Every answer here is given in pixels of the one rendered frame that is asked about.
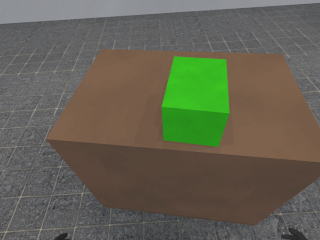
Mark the pedestal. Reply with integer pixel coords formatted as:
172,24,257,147
46,49,320,226

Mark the carton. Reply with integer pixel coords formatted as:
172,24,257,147
161,56,230,147

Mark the robot right hand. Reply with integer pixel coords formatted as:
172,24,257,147
281,227,308,240

